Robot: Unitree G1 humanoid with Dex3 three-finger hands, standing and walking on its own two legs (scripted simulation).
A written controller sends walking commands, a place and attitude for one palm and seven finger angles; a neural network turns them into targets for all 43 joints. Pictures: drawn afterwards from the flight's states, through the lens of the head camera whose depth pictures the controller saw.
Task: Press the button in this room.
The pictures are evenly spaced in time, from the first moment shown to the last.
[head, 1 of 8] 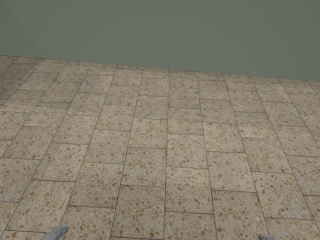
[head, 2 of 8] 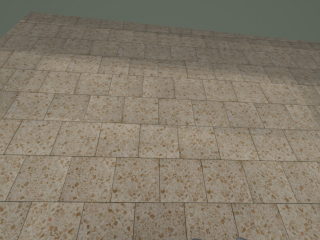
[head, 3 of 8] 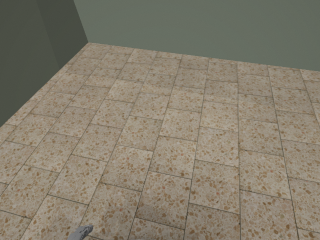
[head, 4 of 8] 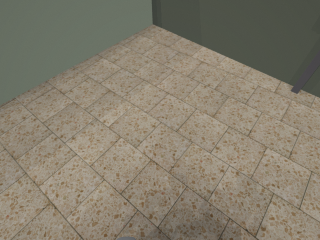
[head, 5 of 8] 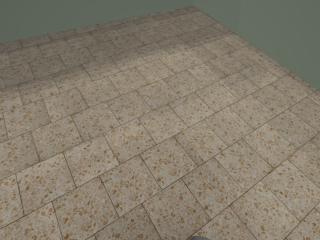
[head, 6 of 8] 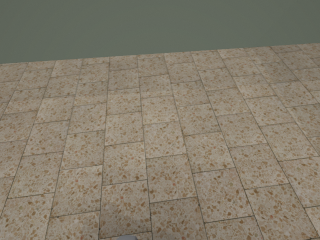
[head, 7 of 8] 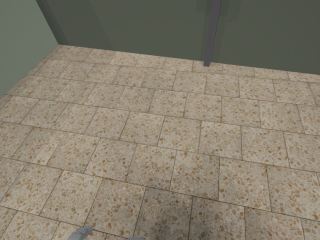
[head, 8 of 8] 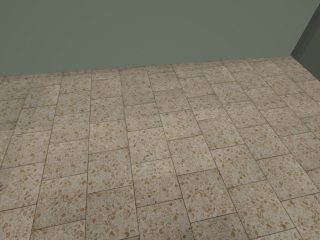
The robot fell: no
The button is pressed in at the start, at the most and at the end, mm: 0 0 0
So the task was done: no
